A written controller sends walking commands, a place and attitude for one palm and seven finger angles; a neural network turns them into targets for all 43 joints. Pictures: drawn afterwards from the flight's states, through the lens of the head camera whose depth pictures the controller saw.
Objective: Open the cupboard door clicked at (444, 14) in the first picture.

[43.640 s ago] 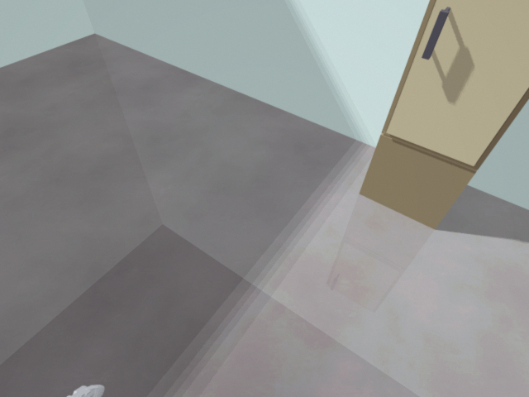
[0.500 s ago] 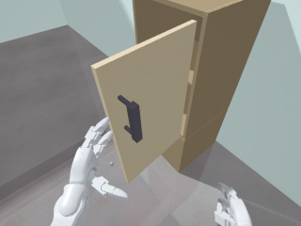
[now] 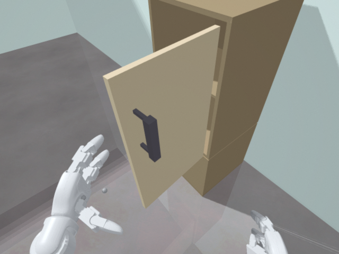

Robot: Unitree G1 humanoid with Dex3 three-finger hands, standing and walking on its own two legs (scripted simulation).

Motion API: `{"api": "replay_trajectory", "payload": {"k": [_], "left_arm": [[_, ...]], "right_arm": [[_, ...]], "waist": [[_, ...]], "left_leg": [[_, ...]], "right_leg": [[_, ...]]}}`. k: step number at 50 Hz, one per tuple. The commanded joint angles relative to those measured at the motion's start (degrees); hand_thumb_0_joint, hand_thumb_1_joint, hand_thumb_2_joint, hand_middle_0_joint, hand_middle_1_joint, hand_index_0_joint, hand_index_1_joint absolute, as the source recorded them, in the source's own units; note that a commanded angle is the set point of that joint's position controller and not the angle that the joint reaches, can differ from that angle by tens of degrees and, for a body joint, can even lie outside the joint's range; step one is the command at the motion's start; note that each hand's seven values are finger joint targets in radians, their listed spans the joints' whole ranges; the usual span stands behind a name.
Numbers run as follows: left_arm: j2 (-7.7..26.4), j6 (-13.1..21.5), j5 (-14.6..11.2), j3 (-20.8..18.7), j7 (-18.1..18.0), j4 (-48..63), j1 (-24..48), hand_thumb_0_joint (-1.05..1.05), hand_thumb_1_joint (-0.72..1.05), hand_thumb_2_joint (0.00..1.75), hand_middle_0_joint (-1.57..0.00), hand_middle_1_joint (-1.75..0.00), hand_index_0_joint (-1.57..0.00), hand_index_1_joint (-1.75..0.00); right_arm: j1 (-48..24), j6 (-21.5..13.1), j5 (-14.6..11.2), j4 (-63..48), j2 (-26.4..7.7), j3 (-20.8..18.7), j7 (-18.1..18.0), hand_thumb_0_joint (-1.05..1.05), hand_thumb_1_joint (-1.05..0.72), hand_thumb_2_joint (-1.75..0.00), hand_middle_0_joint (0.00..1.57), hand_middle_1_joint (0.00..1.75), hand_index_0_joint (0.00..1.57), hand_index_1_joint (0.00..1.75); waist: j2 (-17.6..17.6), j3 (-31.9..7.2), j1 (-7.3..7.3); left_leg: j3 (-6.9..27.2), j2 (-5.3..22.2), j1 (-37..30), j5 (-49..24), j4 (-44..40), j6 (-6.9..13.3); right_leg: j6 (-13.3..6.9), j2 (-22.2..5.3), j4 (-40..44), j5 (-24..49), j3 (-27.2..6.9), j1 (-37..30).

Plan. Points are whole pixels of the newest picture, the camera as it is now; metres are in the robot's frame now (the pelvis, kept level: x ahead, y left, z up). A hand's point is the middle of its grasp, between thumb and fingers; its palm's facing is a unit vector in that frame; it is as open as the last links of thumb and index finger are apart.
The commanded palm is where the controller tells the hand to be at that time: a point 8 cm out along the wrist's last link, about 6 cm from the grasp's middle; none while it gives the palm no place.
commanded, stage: draw the hand back to the body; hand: left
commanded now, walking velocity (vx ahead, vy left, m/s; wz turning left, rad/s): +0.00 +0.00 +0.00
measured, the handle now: (146, 135) +0.37 +0.08 +0.10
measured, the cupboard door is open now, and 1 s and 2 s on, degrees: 95 95 95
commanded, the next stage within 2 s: step back with the hand held close in 1.30 s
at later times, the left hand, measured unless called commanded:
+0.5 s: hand (57, 187) +0.21 +0.22 +0.14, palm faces +0.25 -0.92 -0.30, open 14.1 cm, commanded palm +0.17 +0.27 +0.16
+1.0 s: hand (12, 168) +0.22 +0.29 +0.18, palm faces +0.44 -0.81 -0.40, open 8.3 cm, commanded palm +0.17 +0.33 +0.19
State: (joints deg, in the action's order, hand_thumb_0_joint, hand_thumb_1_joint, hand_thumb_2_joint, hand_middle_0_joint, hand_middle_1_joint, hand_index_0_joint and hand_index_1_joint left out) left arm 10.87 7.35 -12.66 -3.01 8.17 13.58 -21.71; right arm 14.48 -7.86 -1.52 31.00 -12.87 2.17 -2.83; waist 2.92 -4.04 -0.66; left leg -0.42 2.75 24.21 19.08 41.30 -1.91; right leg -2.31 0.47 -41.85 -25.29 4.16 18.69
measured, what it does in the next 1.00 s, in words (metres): stands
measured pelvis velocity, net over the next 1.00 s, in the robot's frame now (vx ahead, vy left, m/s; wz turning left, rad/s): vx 0.02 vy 0.03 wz -0.04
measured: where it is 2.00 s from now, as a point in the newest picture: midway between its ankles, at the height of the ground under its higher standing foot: outside the picture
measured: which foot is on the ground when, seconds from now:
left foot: down 0.00-1.00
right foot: down 0.00-1.00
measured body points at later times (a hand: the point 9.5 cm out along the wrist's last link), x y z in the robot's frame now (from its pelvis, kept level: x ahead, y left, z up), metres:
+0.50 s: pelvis +0.00 +0.02 +0.02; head -0.01 +0.01 +0.47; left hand +0.19 +0.27 +0.15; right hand +0.19 -0.19 -0.05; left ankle +0.02 +0.14 -0.71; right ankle -0.03 -0.09 -0.71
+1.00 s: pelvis +0.02 +0.03 +0.03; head +0.01 +0.02 +0.48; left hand +0.19 +0.33 +0.20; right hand +0.20 -0.20 -0.05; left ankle +0.03 +0.14 -0.71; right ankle -0.03 -0.09 -0.71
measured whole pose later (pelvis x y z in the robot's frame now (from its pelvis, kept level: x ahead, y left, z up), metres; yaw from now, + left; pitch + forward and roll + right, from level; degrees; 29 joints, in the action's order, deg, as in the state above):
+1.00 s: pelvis +0.02 +0.03 +0.03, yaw -2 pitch -4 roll +0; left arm 20.0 5.3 -3.4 -19.9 -6.7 20.7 -26.1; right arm 10.4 -4.9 0.6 36.7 -12.5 1.1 -4.2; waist 2.4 1.2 -4.0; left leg -3.6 1.6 7.0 12.9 23.5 0.1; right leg 0.0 -0.2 -20.3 -15.8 1.3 0.9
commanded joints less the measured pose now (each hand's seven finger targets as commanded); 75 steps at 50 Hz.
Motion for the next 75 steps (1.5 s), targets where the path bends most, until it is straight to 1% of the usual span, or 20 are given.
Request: {"api": "replay_trajectory", "payload": {"k": [1, 6, 11, 12, 15, 23, 29, 34, 37, 46, 49, 52, 58, 64, 70, 71, 72, 73, 74, 75], "left_arm": [[5.66, 2.72, -2.24, -4.58, 1.29, 14.92, 6.45, 0.00, -0.50, 0.30, -0.15, -0.30, -0.15, -0.30], [7.06, 1.57, -3.26, -6.00, 3.14, 15.83, 4.58, 0.00, -0.50, 0.30, -0.15, -0.30, -0.15, -0.30], [9.74, -0.10, -4.21, -9.93, 3.93, 17.56, 4.33, 0.00, -0.32, 0.37, -0.16, -0.30, -0.16, -0.30], [15.94, 1.44, 3.50, -10.16, -3.43, 23.23, 7.92, 0.00, -0.29, 0.39, -0.16, -0.30, -0.16, -0.30], [9.93, 0.62, 6.53, -6.90, -9.72, 18.10, 1.79, 0.00, -0.18, 0.43, -0.16, -0.30, -0.16, -0.30], [13.36, 1.78, 9.92, -10.37, -14.67, 19.56, 2.56, 0.00, 0.09, 0.55, -0.17, -0.30, -0.17, -0.30], [14.43, 1.78, 10.08, -13.67, -15.41, 20.15, -0.96, 0.00, 0.31, 0.64, -0.18, -0.30, -0.18, -0.30], [15.20, 1.54, 9.91, -15.72, -15.49, 19.52, -0.20, 0.00, 0.48, 0.72, -0.19, -0.30, -0.19, -0.30], [17.02, 1.71, 9.67, -18.69, -15.68, 20.16, -0.97, 0.00, 0.58, 0.76, -0.19, -0.30, -0.19, -0.30], [20.42, 1.50, 9.01, -24.41, -16.07, 19.75, 0.53, 0.00, 0.90, 0.90, -0.20, -0.30, -0.20, -0.30], [17.06, 0.94, 8.97, -21.00, -15.60, 17.74, 0.05, 0.00, 0.90, 0.90, -0.20, -0.30, -0.20, -0.30], [18.14, 0.96, 9.02, -21.51, -15.67, 18.02, 1.73, 0.00, 0.90, 0.90, -0.20, -0.30, -0.20, -0.30], [20.08, 1.28, 9.12, -23.40, -16.06, 19.08, 0.99, 0.00, 0.90, 0.90, -0.20, -0.30, -0.20, -0.30], [18.71, 1.35, 8.90, -22.35, -15.75, 18.72, 1.61, 0.00, 0.90, 0.90, -0.20, -0.30, -0.20, -0.30], [18.64, 1.65, 8.77, -22.55, -15.65, 17.67, 0.20, 0.00, 0.90, 0.90, -0.20, -0.30, -0.20, -0.30], [20.17, 2.80, 9.13, -22.38, -15.75, 27.38, 4.61, 0.00, 0.90, 0.90, -0.20, -0.30, -0.20, -0.30], [27.78, 4.57, 9.11, -30.07, -16.12, 27.23, 5.68, 0.00, 0.90, 0.90, -0.20, -0.30, -0.20, -0.30], [26.84, 4.99, 9.43, -29.68, -15.85, 24.04, 4.18, 0.00, 0.90, 0.90, -0.20, -0.30, -0.20, -0.30], [21.99, 4.56, 9.37, -26.21, -15.20, 20.56, -2.27, 0.00, 0.90, 0.90, -0.20, -0.30, -0.20, -0.30], [20.26, 4.20, 9.42, -24.79, -14.87, 19.25, -5.18, 0.00, 0.90, 0.90, -0.20, -0.30, -0.20, -0.30]], "right_arm": [[-7.54, -4.75, -0.68, -10.11, -5.66, -1.94, -1.08, 0.00, -0.90, -0.90, 0.20, 0.30, 0.20, 0.30], [-7.27, -6.10, -0.92, -9.77, -6.07, -1.78, -1.51, 0.00, -0.90, -0.90, 0.20, 0.30, 0.20, 0.30], [-7.76, -6.78, -1.02, -9.50, -6.16, -1.71, -1.95, 0.00, -0.90, -0.90, 0.20, 0.30, 0.20, 0.30], [-9.27, -5.97, 0.22, -8.60, -5.42, -1.75, -3.12, 0.00, -0.90, -0.90, 0.20, 0.30, 0.20, 0.30], [-9.37, -4.61, 1.06, -6.90, -4.88, -1.22, -3.54, 0.00, -0.90, -0.90, 0.20, 0.30, 0.20, 0.30], [-10.85, -3.01, 2.10, -4.93, -5.24, -1.45, -3.48, 0.00, -0.90, -0.90, 0.20, 0.30, 0.20, 0.30], [-10.96, -2.06, 2.23, -4.37, -5.35, -1.92, -2.86, 0.00, -0.90, -0.90, 0.20, 0.30, 0.20, 0.30], [-11.07, -1.24, 2.04, -4.09, -5.76, -2.36, -2.48, 0.00, -0.90, -0.90, 0.20, 0.30, 0.20, 0.30], [-10.74, -0.99, 2.09, -3.89, -5.77, -2.84, -2.47, 0.00, -0.90, -0.90, 0.20, 0.30, 0.20, 0.30], [-10.71, -0.32, 1.87, -3.22, -6.08, -3.42, -2.33, 0.00, -0.90, -0.90, 0.20, 0.30, 0.20, 0.30], [-10.95, -0.29, 1.80, -3.28, -6.14, -3.42, -2.07, 0.00, -0.90, -0.90, 0.20, 0.30, 0.20, 0.30], [-11.04, -0.19, 1.84, -3.28, -6.49, -3.68, -2.24, 0.00, -0.90, -0.90, 0.20, 0.30, 0.20, 0.30], [-11.05, -0.38, 2.06, -2.98, -6.07, -3.53, -2.38, 0.00, -0.90, -0.90, 0.20, 0.30, 0.20, 0.30], [-11.50, -0.53, 1.95, -3.04, -5.81, -3.52, -2.53, 0.00, -0.90, -0.90, 0.20, 0.30, 0.20, 0.30], [-11.40, -0.72, 1.97, -2.77, -5.86, -3.84, -2.60, 0.00, -0.90, -0.90, 0.20, 0.30, 0.20, 0.30], [-12.10, -1.52, 1.98, -3.82, -5.82, -3.77, -2.41, 0.00, -0.90, -0.90, 0.20, 0.30, 0.20, 0.30], [-11.32, -0.34, 1.55, -5.07, -7.16, -3.48, -2.49, 0.00, -0.90, -0.90, 0.20, 0.30, 0.20, 0.30], [-11.04, 0.79, 1.63, -4.20, -6.50, -3.49, -2.41, 0.00, -0.90, -0.90, 0.20, 0.30, 0.20, 0.30], [-11.08, 1.49, 1.83, -4.23, -6.50, -3.86, -2.40, 0.00, -0.90, -0.90, 0.20, 0.30, 0.20, 0.30], [-10.80, 2.14, 1.63, -4.84, -6.78, -4.21, -2.26, 0.00, -0.90, -0.90, 0.20, 0.30, 0.20, 0.30]], "waist": [[-2.61, -4.96, -0.48], [-2.49, -3.72, -0.83], [-2.09, -5.03, -1.70], [-2.17, -2.05, -2.57], [-3.21, 2.82, -1.36], [0.55, 0.89, -2.06], [0.48, -0.34, -2.68], [0.31, 1.63, -2.56], [0.34, -0.69, -3.04], [1.31, -0.39, -3.19], [1.01, 1.45, -2.70], [-0.75, 1.54, -2.70], [0.69, -0.20, -3.29], [0.94, 2.18, -2.86], [-0.21, 1.12, -3.03], [3.64, -2.22, -3.26], [1.84, 3.72, -0.80], [0.24, 4.00, -0.80], [-2.62, 3.01, -0.50], [-2.84, 1.41, -0.44]], "left_leg": [[0.19, -3.41, -7.51, -8.96, -3.94, 3.26], [0.74, -3.28, -8.44, -9.28, -4.82, 3.27], [0.78, -3.27, -9.93, -9.99, -5.68, 3.30], [-0.75, -2.68, -11.38, -9.40, -8.02, 3.34], [-1.12, -2.19, -14.42, -7.64, -10.43, 3.39], [-1.33, -1.36, -20.58, -11.65, -17.60, 3.16], [-1.63, -1.15, -22.27, -18.78, -19.17, 2.91], [-1.33, -0.80, -22.21, -18.13, -20.35, 2.57], [-1.74, -0.80, -23.20, -21.02, -19.88, 2.75], [-2.15, -0.84, -23.33, -22.79, -19.62, 2.68], [-2.42, -0.83, -23.25, -21.75, -19.84, 2.80], [-2.26, -0.95, -23.21, -20.09, -20.16, 3.03], [-2.52, -1.40, -23.45, -21.41, -19.66, 2.94], [-2.78, -1.32, -23.24, -19.18, -20.00, 2.91], [-3.09, -1.30, -23.86, -19.28, -19.93, 3.20], [-2.86, -1.70, -25.23, -20.63, -19.23, 3.21], [-3.15, -0.61, -21.49, -18.06, -16.57, 4.01], [-1.99, -1.08, -19.20, -16.06, -16.02, 3.72], [-2.28, -0.71, -19.38, -17.32, -15.51, 3.53], [-2.83, -0.28, -19.95, -18.92, -15.28, 3.55]], "right_leg": [[2.85, -0.22, 10.00, 19.55, -3.03, 2.26], [2.58, 0.14, 10.15, 19.11, -1.90, 2.52], [2.44, 0.13, 10.77, 19.22, -1.57, 1.06], [2.00, -1.05, 16.34, 17.49, -4.21, 1.01], [2.22, -1.23, 20.02, 12.62, -3.49, 1.01], [1.70, -0.51, 23.06, 15.80, -2.34, -6.96], [1.61, -0.28, 22.83, 22.87, -1.98, -11.35], [1.68, 0.09, 23.70, 21.39, -1.83, -11.03], [1.68, 0.00, 23.30, 24.37, -2.04, -12.27], [1.81, 0.02, 23.97, 26.39, -2.19, -12.71], [2.02, -0.01, 24.57, 25.64, -2.20, -11.71], [2.11, 0.15, 25.06, 24.40, -2.26, -11.42], [1.87, -0.09, 25.11, 26.54, -2.59, -13.41], [2.13, 0.00, 26.04, 24.46, -2.60, -11.76], [2.32, -0.03, 26.22, 24.94, -2.79, -11.97], [2.14, -0.18, 25.69, 26.58, -3.17, -13.17], [2.11, -2.59, 28.27, 32.41, -7.40, -5.67], [1.97, -3.82, 27.89, 33.98, -7.52, -6.43], [2.12, -4.12, 26.88, 36.05, -7.24, -6.40], [2.42, -4.26, 25.80, 37.78, -6.87, -6.57]]}}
